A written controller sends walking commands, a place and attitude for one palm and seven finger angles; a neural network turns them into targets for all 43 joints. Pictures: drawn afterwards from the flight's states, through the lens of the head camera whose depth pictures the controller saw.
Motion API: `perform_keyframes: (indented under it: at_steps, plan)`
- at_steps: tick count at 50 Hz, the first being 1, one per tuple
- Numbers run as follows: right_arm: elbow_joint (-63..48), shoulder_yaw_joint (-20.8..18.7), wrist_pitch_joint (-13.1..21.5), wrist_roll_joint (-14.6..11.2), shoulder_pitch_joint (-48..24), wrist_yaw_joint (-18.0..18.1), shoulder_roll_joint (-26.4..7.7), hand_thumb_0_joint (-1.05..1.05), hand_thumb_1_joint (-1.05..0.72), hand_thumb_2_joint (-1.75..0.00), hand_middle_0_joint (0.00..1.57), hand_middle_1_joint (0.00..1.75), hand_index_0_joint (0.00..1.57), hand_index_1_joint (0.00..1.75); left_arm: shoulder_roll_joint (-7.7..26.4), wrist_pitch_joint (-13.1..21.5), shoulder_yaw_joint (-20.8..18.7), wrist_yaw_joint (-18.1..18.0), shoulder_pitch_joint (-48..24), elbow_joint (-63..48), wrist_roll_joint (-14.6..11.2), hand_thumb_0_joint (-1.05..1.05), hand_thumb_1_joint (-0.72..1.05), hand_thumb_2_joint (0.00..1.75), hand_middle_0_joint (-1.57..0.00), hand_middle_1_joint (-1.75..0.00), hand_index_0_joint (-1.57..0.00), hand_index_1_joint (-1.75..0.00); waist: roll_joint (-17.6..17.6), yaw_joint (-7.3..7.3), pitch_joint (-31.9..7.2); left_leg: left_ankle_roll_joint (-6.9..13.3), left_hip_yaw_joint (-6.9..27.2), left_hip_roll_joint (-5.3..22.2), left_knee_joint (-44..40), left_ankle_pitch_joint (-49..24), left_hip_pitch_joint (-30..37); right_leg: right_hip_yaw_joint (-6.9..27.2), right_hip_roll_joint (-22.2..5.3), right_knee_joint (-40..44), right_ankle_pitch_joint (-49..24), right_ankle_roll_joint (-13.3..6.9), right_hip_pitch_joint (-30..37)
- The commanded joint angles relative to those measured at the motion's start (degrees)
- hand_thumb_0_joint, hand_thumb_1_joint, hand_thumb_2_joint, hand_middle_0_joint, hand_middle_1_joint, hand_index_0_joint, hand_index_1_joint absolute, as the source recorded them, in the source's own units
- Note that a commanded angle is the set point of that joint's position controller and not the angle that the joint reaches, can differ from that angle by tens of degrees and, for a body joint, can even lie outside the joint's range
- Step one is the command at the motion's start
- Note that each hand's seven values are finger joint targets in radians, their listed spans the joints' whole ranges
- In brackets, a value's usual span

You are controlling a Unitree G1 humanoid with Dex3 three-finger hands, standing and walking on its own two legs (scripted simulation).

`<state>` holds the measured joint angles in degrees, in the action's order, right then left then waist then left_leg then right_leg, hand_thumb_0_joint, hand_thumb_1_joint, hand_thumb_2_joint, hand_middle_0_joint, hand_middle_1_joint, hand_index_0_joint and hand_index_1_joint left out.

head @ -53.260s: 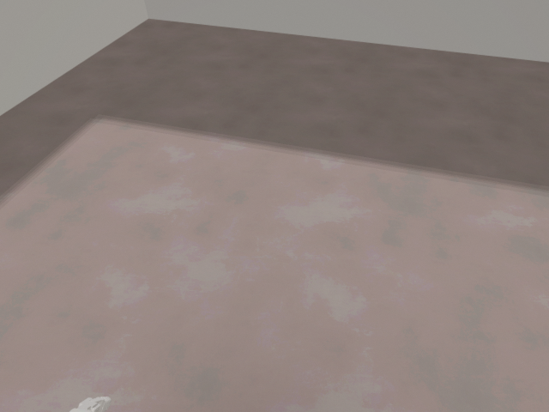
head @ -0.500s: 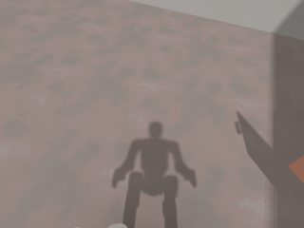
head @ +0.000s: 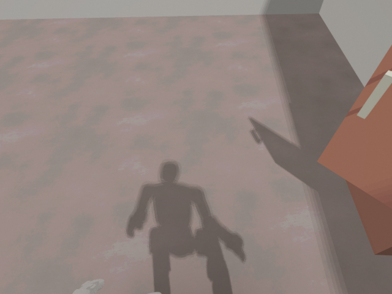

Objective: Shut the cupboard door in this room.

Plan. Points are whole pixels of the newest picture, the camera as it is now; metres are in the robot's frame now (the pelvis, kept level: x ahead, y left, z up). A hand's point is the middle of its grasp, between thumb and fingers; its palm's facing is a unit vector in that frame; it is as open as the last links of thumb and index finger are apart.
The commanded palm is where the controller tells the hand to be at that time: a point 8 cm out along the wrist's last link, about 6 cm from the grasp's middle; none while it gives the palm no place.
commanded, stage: turn to face it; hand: left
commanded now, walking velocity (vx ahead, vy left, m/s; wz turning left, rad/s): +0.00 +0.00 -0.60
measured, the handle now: (378, 92) +0.64 -0.50 +0.01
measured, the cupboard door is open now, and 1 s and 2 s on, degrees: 46 46 46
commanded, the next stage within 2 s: take the last steps up to it in 1.26 s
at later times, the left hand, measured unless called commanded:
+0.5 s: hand (111, 289) +0.15 +0.22 -0.16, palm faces -0.22 -0.95 -0.20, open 7.4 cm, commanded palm none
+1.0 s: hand (160, 264) +0.21 +0.11 -0.14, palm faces -0.52 -0.82 -0.25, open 7.4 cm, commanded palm none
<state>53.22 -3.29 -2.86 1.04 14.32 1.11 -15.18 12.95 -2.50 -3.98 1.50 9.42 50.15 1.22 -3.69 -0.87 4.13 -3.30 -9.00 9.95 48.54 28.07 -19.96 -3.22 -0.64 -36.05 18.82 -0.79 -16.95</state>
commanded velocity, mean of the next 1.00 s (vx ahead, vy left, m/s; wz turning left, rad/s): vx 0.00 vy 0.00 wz -0.55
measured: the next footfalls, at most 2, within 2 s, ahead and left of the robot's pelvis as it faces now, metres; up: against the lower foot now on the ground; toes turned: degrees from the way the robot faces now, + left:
left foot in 0.34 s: +0.09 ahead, +0.13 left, +0.00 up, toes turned -8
right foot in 0.74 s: +0.00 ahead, -0.12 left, +0.00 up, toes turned -31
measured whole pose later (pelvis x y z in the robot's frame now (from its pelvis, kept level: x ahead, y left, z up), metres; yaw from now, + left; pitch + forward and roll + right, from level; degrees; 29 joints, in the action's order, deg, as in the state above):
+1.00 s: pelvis +0.02 -0.01 +0.02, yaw -32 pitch +2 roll +0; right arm 52.3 -3.0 -3.1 1.1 11.4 0.8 -14.9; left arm 11.5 -2.1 -2.6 0.1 10.7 51.5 1.1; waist -1.3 -1.0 3.3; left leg -5.0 -1.5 4.8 59.3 21.3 -28.6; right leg 1.3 1.4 -27.5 14.0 -1.7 -14.9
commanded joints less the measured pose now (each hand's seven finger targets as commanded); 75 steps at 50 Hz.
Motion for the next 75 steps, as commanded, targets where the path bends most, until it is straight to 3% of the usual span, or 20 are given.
perform_keyframes:
  at_steps: [1, 5, 12, 15, 17, 19, 23, 32, 35, 36, 37, 38, 44, 53, 56, 57, 59, 60, 68, 75]
  plan:
    - [-7.5, -1.2, 1.0, -0.2, -5.3, 0.4, -4.4, 0.0, -0.9, -0.9, 0.2, 0.3, 0.2, 0.3, 13.0, 1.3, -3.2, -2.2, 3.7, -2.8, -0.1, 0.0, 0.9, 0.9, -0.2, -0.3, -0.2, -0.3, 19.4, 2.88, -4.4, -1.1, 9.2, -3.0, 19.9, 0.7, -19.2, 23.4, -17.2, 18.2, -24.4, -10.9, 11.5]
    - [-5.6, -1.2, 0.9, 0.1, -2.9, -0.3, -3.8, 0.0, -0.9, -0.9, 0.2, 0.3, 0.2, 0.3, 10.5, 1.8, -2.2, -2.0, 0.2, -4.0, 0.0, 0.0, 0.9, 0.9, -0.2, -0.3, -0.2, -0.3, 13.3, 0.34, -5.2, -2.2, 7.7, -4.4, 13.5, -6.8, -11.9, 15.2, -11.6, 16.0, -26.8, -8.7, 7.0]
    - [-7.5, -0.9, 1.8, -0.6, -5.1, 0.1, -2.9, 0.0, -0.9, -0.9, 0.2, 0.3, 0.2, 0.3, 11.8, 1.3, -3.0, -1.9, 2.3, -3.2, 0.5, 0.0, 0.9, 0.9, -0.2, -0.3, -0.2, -0.3, 13.1, 2.1, -6.8, -1.7, 7.1, -7.6, -4.6, -4.0, -5.1, 22.2, -12.0, 13.1, -26.8, -10.2, 7.1]
    - [-5.4, -0.8, 2.6, -0.8, 1.4, 0.6, -3.5, 0.0, -0.9, -0.9, 0.2, 0.3, 0.2, 0.3, 11.0, 0.6, -2.9, -1.9, -1.1, -3.8, -0.2, 0.0, 0.9, 0.9, -0.2, -0.3, -0.2, -0.3, 11.1, -1.55, -7.8, -1.1, 6.7, -8.4, -22.0, -15.8, 8.9, 21.8, -8.2, 7.9, -22.0, -5.6, -0.8]
    - [-5.7, -2.3, 3.3, 0.3, 3.4, 0.9, -12.5, 0.0, -0.9, -0.9, 0.2, 0.3, 0.2, 0.3, 4.9, 0.1, -1.5, -1.1, 1.6, -5.3, -1.2, 0.0, 0.9, 0.9, -0.2, -0.3, -0.2, -0.3, -14.7, -1.42, -9.1, 6.1, 27.7, 12.4, -32.3, -22.1, 18.7, 9.4, 4.8, -10.7, 10.2, 1.0, -15.2]
    - [-6.9, -1.5, 3.0, 1.1, 1.9, 1.2, -11.4, 0.0, -0.9, -0.9, 0.2, 0.3, 0.2, 0.3, 7.2, -0.1, -2.2, -0.6, -0.1, -5.5, 0.0, 0.0, 0.9, 0.9, -0.2, -0.3, -0.2, -0.3, -7.3, -1.0, -6.1, 12.3, 26.9, 16.6, -33.1, -25.3, 10.0, 7.5, 1.2, -28.5, 15.0, 1.9, -14.2]
    - [-7.7, -0.5, 3.4, 1.0, -2.2, 1.6, -7.3, 0.0, -0.9, -0.9, 0.2, 0.3, 0.2, 0.3, 5.9, -0.8, -2.5, 0.7, 0.4, -3.8, 0.0, 0.0, 0.9, 0.9, -0.2, -0.3, -0.2, -0.3, -6.5, 0.82, -4.5, 9.2, 11.9, 8.6, -29.6, -36.0, 11.8, 4.5, -0.4, -32.7, 6.9, 3.9, -15.9]
    - [-4.3, -2.3, 2.7, 0.8, 2.2, 0.6, -9.4, 0.0, -0.9, -0.9, 0.2, 0.3, 0.2, 0.3, 3.7, -0.4, -1.3, 0.9, -3.1, -4.9, -0.2, 0.0, 0.9, 0.9, -0.2, -0.3, -0.2, -0.3, -9.7, -1.77, -6.2, 9.7, 4.3, 10.9, -24.1, -39.2, 15.3, -2.6, -0.1, -8.4, 6.3, 3.0, -6.7]
    - [-4.5, -2.6, 2.4, 0.4, -0.4, 0.3, -10.1, 0.0, -0.9, -0.9, 0.2, 0.3, 0.2, 0.3, 4.9, 0.2, -1.7, 0.7, 1.7, -3.5, -0.2, 0.0, 0.9, 0.9, -0.2, -0.3, -0.2, -0.3, -7.2, 1.51, -6.7, 6.0, 0.8, 9.8, -17.7, -32.6, 9.7, -3.6, 0.7, 5.2, -4.6, 1.3, 3.7]
    - [-4.9, -2.6, 2.4, 0.0, -0.7, 0.0, -8.9, 0.0, -0.9, -0.9, 0.2, 0.3, 0.2, 0.3, 7.6, 0.7, -2.3, 0.3, 5.6, -2.3, 0.1, 0.0, 0.9, 0.9, -0.2, -0.3, -0.2, -0.3, -1.4, 3.36, -8.2, 3.2, -1.2, 7.3, -10.7, -26.3, 4.7, 0.6, -2.2, 11.8, -11.6, -0.2, 11.4]
    - [-6.9, -1.4, 2.1, -0.4, -1.4, -0.4, -4.1, 0.0, -0.9, -0.9, 0.2, 0.3, 0.2, 0.3, 14.5, 1.6, -3.4, -0.5, 8.5, -1.3, 0.6, 0.0, 0.9, 0.9, -0.2, -0.3, -0.2, -0.3, 17.8, 5.07, -8.5, -0.6, -4.7, -1.1, 2.1, -0.9, -9.8, 20.1, -16.2, 17.2, -24.5, -5.5, 20.3]
    - [-9.0, -0.8, 1.4, -0.3, -6.0, 0.0, -4.2, 0.0, -0.9, -0.9, 0.2, 0.3, 0.2, 0.3, 17.2, 1.5, -3.7, -1.3, 11.2, -0.4, -0.3, 0.0, 0.9, 0.9, -0.2, -0.3, -0.2, -0.3, 20.7, 7.05, -7.1, -1.0, 1.9, -4.8, 13.2, 11.0, -15.2, 28.3, -23.0, 17.1, -38.2, -11.3, 15.7]
    - [-4.9, -1.0, 0.8, 0.1, -1.9, -0.4, -4.3, 0.0, -0.9, -0.9, 0.2, 0.3, 0.2, 0.3, 9.9, 1.9, -1.7, -2.1, 0.1, -3.3, -0.4, 0.0, 0.9, 0.9, -0.2, -0.3, -0.2, -0.3, 13.8, 0.28, -6.5, -1.8, 8.3, -3.9, 16.4, -7.5, -12.8, 14.5, -11.3, 16.7, -25.7, -8.1, 8.3]
    - [-5.6, -0.4, 1.6, -0.4, -3.8, 0.0, -2.6, 0.0, -0.9, -0.9, 0.2, 0.3, 0.2, 0.3, 11.2, 1.7, -2.3, -2.1, 2.6, -1.8, 0.5, 0.0, 0.9, 0.9, -0.2, -0.3, -0.2, -0.3, 11.7, 1.79, -6.8, -1.2, 7.1, -7.3, -3.6, -4.2, -5.6, 20.6, -12.2, 14.9, -24.4, -10.8, 8.0]
    - [-3.7, -0.2, 2.3, -0.6, 1.4, 0.7, -2.6, 0.0, -0.9, -0.9, 0.2, 0.3, 0.2, 0.3, 10.2, 1.2, -2.2, -2.1, 0.2, -1.7, -0.1, 0.0, 0.9, 0.9, -0.2, -0.3, -0.2, -0.3, 11.6, -1.04, -6.9, -0.4, 6.7, -8.5, -19.2, -14.7, 7.2, 20.4, -9.5, 10.7, -21.9, -7.0, 0.9]
    - [-3.0, -0.4, 3.0, -0.5, 3.5, 0.7, -4.2, 0.0, -0.9, -0.9, 0.2, 0.3, 0.2, 0.3, 8.1, 1.0, -1.8, -2.1, 0.2, -1.8, -0.5, 0.0, 0.9, 0.9, -0.2, -0.3, -0.2, -0.3, 6.2, -1.55, -8.1, 0.5, 9.8, -5.2, -26.3, -18.6, 13.5, 17.4, -5.8, 6.3, -16.7, -4.3, -3.0]
    - [-3.7, -1.4, 3.2, 0.6, 4.3, 1.2, -11.6, 0.0, -0.9, -0.9, 0.2, 0.3, 0.2, 0.3, 4.5, 0.6, -0.8, -1.7, 2.5, -2.8, -0.8, 0.0, 0.9, 0.9, -0.2, -0.3, -0.2, -0.3, -14.7, -1.28, -7.8, 10.6, 28.9, 15.2, -31.8, -32.9, 15.7, 5.5, 3.6, -13.9, 15.6, 1.2, -12.7]
    - [-4.3, -1.0, 2.8, 1.1, 3.3, 1.5, -10.7, 0.0, -0.9, -0.9, 0.2, 0.3, 0.2, 0.3, 5.6, 0.2, -1.2, -1.6, 1.1, -2.8, -0.4, 0.0, 0.9, 0.9, -0.2, -0.3, -0.2, -0.3, -7.6, -1.3, -5.2, 13.2, 27.0, 15.4, -31.8, -32.3, 9.2, 7.6, 1.9, -21.4, 15.4, 1.1, -10.1]
    - [-1.9, 0.1, 3.5, 0.7, 3.2, 2.1, -5.7, 0.0, -0.9, -0.9, 0.2, 0.3, 0.2, 0.3, 2.9, -0.5, -0.8, -0.7, 1.1, 0.1, -0.3, 0.0, 0.9, 0.9, -0.2, -0.3, -0.2, -0.3, -4.5, -0.01, -6.2, 11.1, 11.8, 6.7, -28.0, -47.1, 16.1, 4.1, 0.0, -22.6, 5.5, 3.2, -11.5]
    - [1.7, -1.7, 3.7, 1.4, 7.8, 1.2, -8.3, 0.0, -0.9, -0.9, 0.2, 0.3, 0.2, 0.3, 2.5, 0.1, -0.3, 1.1, -5.2, -1.1, 0.3, 0.0, 0.9, 0.9, -0.2, -0.3, -0.2, -0.3, -4.9, -3.44, -3.3, 11.3, 15.3, 11.4, -34.2, -12.8, 16.3, 0.6, -1.3, -9.0, 6.8, 1.7, -11.1]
